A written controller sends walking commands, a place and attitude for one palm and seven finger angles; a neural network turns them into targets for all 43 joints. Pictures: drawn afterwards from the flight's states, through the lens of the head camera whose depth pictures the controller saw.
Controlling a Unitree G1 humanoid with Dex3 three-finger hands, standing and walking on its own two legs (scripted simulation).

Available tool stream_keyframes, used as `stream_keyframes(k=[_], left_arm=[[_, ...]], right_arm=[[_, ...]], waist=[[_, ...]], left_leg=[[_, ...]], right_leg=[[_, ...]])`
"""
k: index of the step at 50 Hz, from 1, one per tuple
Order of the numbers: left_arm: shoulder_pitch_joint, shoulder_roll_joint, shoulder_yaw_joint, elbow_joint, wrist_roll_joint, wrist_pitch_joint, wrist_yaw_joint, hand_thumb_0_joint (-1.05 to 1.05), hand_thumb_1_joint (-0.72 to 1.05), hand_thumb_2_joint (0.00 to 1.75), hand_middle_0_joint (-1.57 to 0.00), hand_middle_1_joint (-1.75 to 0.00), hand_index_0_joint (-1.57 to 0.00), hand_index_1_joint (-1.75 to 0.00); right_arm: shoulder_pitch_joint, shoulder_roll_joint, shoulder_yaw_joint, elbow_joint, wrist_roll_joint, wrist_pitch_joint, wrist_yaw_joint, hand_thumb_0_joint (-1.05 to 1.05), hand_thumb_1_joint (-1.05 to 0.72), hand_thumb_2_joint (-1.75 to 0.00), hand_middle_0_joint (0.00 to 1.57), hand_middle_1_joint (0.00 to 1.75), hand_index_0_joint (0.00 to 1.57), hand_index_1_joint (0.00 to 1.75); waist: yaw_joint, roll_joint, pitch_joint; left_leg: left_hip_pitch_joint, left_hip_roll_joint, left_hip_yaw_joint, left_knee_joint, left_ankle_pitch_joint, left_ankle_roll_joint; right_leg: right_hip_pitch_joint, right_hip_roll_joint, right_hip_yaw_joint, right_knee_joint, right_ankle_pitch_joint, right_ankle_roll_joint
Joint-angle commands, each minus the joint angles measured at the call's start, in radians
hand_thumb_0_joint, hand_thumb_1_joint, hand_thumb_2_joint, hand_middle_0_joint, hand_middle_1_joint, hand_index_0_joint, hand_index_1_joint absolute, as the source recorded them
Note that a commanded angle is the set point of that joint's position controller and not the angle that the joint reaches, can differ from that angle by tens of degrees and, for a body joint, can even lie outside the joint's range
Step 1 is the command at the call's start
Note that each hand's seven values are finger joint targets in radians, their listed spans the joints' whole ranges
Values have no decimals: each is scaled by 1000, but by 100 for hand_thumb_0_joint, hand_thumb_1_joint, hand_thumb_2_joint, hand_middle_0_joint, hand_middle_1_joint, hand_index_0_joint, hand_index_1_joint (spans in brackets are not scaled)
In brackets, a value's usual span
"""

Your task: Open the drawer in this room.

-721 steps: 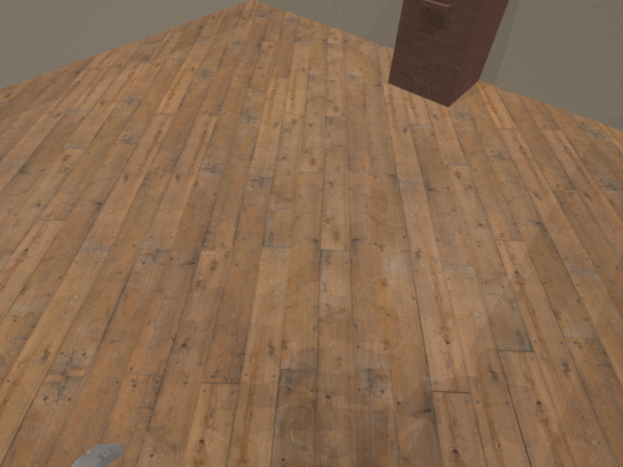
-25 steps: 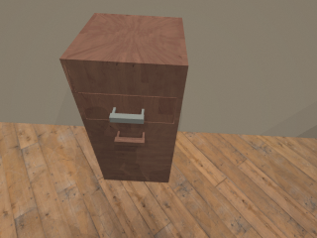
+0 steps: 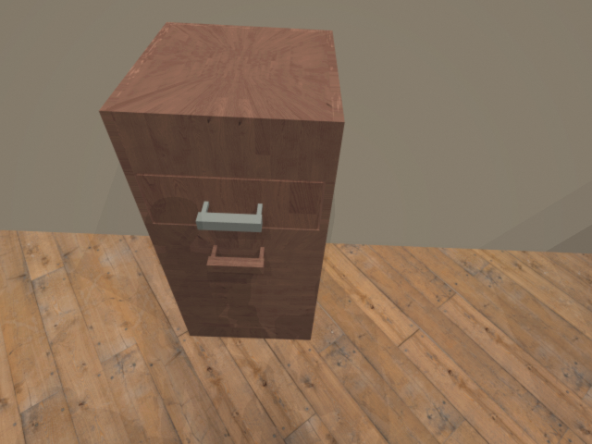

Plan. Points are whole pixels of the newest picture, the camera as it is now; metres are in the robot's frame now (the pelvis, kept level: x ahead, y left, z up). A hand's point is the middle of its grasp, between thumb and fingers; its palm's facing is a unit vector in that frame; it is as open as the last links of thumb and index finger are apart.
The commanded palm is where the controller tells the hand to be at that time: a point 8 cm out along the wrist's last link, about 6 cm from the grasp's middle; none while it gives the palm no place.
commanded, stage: shuffle to correct the standing spot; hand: left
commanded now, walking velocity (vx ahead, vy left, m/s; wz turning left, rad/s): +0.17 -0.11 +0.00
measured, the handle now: (231, 214) +0.58 +0.17 -0.09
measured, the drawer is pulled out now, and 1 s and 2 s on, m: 0.00 0.00 0.00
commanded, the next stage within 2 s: come to a stop and stand still in 0.26 s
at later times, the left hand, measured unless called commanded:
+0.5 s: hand out of the picture +0.00 +0.11 -0.19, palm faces +0.04 -0.99 -0.10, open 7.4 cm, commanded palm none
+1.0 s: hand out of the picture +0.13 +0.19 -0.18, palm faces -0.04 -0.96 -0.28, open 7.4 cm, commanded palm none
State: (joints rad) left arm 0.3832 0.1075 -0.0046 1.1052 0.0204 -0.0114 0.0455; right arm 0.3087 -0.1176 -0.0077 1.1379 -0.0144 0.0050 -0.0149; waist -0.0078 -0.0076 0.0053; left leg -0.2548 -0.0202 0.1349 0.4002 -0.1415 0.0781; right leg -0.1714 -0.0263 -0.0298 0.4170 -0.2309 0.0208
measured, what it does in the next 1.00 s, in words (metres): shifts its weight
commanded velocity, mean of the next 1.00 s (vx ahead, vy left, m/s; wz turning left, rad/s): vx -0.01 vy -0.02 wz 0.00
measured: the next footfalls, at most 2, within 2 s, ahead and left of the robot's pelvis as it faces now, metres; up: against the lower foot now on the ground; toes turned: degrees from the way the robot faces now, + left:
none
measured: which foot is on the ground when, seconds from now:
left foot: down 0.00-1.00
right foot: down 0.00-1.00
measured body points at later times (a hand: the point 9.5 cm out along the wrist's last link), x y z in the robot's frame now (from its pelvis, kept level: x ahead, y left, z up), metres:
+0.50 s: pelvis +0.08 -0.02 -0.01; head +0.09 -0.01 +0.44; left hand +0.00 +0.16 -0.18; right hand +0.06 -0.24 -0.16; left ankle +0.05 +0.06 -0.74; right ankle +0.00 -0.13 -0.73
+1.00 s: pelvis +0.06 -0.01 -0.02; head +0.08 -0.02 +0.43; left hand +0.13 +0.24 -0.16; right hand +0.10 -0.24 -0.17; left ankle +0.07 +0.08 -0.74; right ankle +0.02 -0.13 -0.74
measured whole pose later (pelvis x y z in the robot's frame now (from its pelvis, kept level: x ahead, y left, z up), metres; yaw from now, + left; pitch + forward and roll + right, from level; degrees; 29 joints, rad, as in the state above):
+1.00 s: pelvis +0.06 -0.01 -0.02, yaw -3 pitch -1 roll +1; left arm 0.22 0.21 0.01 0.95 0.01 0.02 0.05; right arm 0.23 -0.18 -0.01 0.94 -0.02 0.00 -0.02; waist 0.00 0.01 0.06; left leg -0.30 -0.01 0.12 0.64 -0.33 0.06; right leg -0.25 -0.02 0.00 0.66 -0.41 -0.03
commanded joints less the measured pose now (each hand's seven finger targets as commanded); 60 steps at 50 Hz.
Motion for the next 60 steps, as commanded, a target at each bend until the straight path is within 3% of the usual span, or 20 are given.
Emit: stream_keyframes(k=[1, 8, 14, 16, 19, 21, 23, 24, 26, 30, 35, 38, 40, 41, 42, 44, 46, 49, 52, 60], left_arm=[[125, 55, 15, -8, 12, 7, -7, 0, 90, 90, -20, -30, -20, -30], [169, 39, 29, -12, 15, 12, -28, 0, 90, 90, -20, -30, -20, -30], [177, 88, 40, -11, 5, -4, -22, 0, 90, 90, -20, -30, -20, -30], [179, 93, 45, -7, 0, -13, -17, 0, 90, 90, -20, -30, -20, -30], [150, 84, 45, -4, 2, -18, -20, 0, 90, 90, -20, -30, -20, -30], [124, 53, 37, -9, 3, -11, -18, 0, 90, 90, -20, -30, -20, -30], [107, 34, 26, -16, -1, -6, -7, 0, 90, 90, -20, -30, -20, -30], [104, 30, 23, -12, -6, 1, -1, 0, 90, 90, -20, -30, -20, -30], [119, 30, 23, -8, -6, 7, 2, 0, 90, 90, -20, -30, -20, -30], [106, 117, 51, -51, 0, 9, 16, 0, 90, 90, -20, -30, -20, -30], [40, 167, 64, -85, 4, 21, 14, 0, 90, 90, -20, -30, -20, -30], [-22, 184, 60, -108, 11, 23, 13, 0, 90, 90, -20, -30, -20, -30], [-76, 189, 62, -125, -3, 23, 11, 0, 90, 90, -20, -30, -20, -30], [-36, 199, 57, -142, -8, -15, 45, 0, 90, 90, -20, -30, -20, -30], [-66, 225, 60, -206, 2, -13, 38, 0, 90, 90, -20, -30, -20, -30], [-95, 194, 47, -229, -2, 7, 27, 0, 90, 90, -20, -30, -20, -30], [-71, 175, 32, -216, -8, 15, 15, 0, 90, 90, -20, -30, -20, -30], [-69, 174, 24, -201, -7, 19, -2, 0, 90, 90, -20, -30, -20, -30], [-116, 204, 16, -202, -5, 10, -10, 0, 90, 90, -20, -30, -20, -30], [-98, 202, 9, -181, -5, 9, -15, 0, 90, 90, -20, -30, -20, -30]], right_arm=[[57, -136, -37, -25, -4, 0, -10, 0, -90, -90, 20, 30, 20, 30], [44, -151, -54, -46, -8, -8, -18, 0, -90, -90, 20, 30, 20, 30], [34, -75, -35, -72, -4, -17, -10, 0, -90, -90, 20, 30, 20, 30], [14, -54, -26, -84, -5, -29, -7, 0, -90, -90, 20, 30, 20, 30], [47, -54, -20, -70, -3, -44, -11, 0, -90, -90, 20, 30, 20, 30], [126, -91, -20, -24, 0, -51, -28, 0, -90, -90, 20, 30, 20, 30], [185, -132, -21, 13, 2, -47, -54, 0, -90, -90, 20, 30, 20, 30], [150, -128, -14, 7, 6, -42, -58, 0, -90, -90, 20, 30, 20, 30], [75, -130, -16, -21, 8, -34, -58, 0, -90, -90, 20, 30, 20, 30], [53, -119, -41, -67, 9, -9, -53, 0, -90, -90, 20, 30, 20, 30], [-4, -77, -47, -102, 4, 16, -35, 0, -90, -90, 20, 30, 20, 30], [-39, -64, -41, -129, 6, 27, -28, 0, -90, -90, 20, 30, 20, 30], [26, -95, -39, -112, 5, 16, -27, 0, -90, -90, 20, 30, 20, 30], [-38, -189, -59, -189, 7, -10, -16, 0, -90, -90, 20, 30, 20, 30], [17, -145, -49, -212, 2, -10, -5, 0, -90, -90, 20, 30, 20, 30], [5, -179, -38, -231, -5, -11, -5, 0, -90, -90, 20, 30, 20, 30], [-11, -201, -32, -245, -3, -17, -13, 0, -90, -90, 20, 30, 20, 30], [-75, -204, -23, -268, -6, -15, -14, 0, -90, -90, 20, 30, 20, 30], [-74, -188, -19, -271, 0, -12, -3, 0, -90, -90, 20, 30, 20, 30], [-47, -201, -7, -213, -5, -26, 2, 0, -90, -90, 20, 30, 20, 30]], waist=[[10, 54, 105], [23, 41, 113], [16, -155, 146], [9, -146, 138], [-13, -66, 93], [-33, 110, 67], [-25, 246, 42], [-3, 191, 63], [25, 110, 63], [16, -51, 0], [29, -123, -25], [18, -110, 13], [-22, -115, -44], [-15, 3, -69], [-22, -11, -113], [-11, 199, -60], [11, 226, -29], [41, 115, -9], [3, -48, 54], [10, 15, 48]], left_leg=[[-35, 192, -252, -214, -506, -16], [-80, 206, -232, -174, -502, 4], [-142, 81, -67, 151, -285, -30], [-173, 66, -31, 252, -211, -37], [-64, 78, -32, 176, -153, -34], [147, 162, -133, 59, 188, -8], [263, 318, -273, 15, 749, 93], [233, 333, -249, 27, 883, 105], [197, 255, -174, 59, 808, 48], [89, 143, -71, 156, 509, -46], [-72, 50, -37, 301, -142, -85], [-105, 45, -76, 283, -314, -87], [53, 75, -89, 70, 98, -72], [106, 119, -71, 224, 217, -69], [27, 121, -107, 190, 60, -44], [40, 186, -230, 98, 257, 9], [70, 255, -306, 37, 471, 79], [0, 213, -260, 41, 232, 64], [-37, 119, -195, 25, -130, -9], [-20, 132, -209, -88, -223, -11]], right_leg=[[-123, -15, 6, -5, -203, -36], [-94, -9, 2, 7, -182, -61], [-105, -130, 246, -174, -352, -134], [-64, -177, 294, -179, -256, -173], [-53, -138, 197, -61, 32, -167], [-146, -39, 66, 125, 222, -93], [-225, 2, -19, 268, -98, -33], [-199, -18, 5, 231, -192, -26], [-98, -31, 2, 59, 6, -24], [40, -118, 61, 123, 783, -44], [128, -231, 128, 87, 974, -145], [111, -258, 150, 51, 871, -203], [74, -174, 99, 149, 769, -127], [-24, -134, 114, 168, 836, -59], [27, -138, 105, 171, 581, -82], [-73, -37, 26, 254, 129, -71], [-134, 20, 4, 302, -249, -56], [-85, -2, 33, 181, -136, -60], [-120, -49, 119, 40, -84, -76], [-106, -39, 95, 17, -106, -63]])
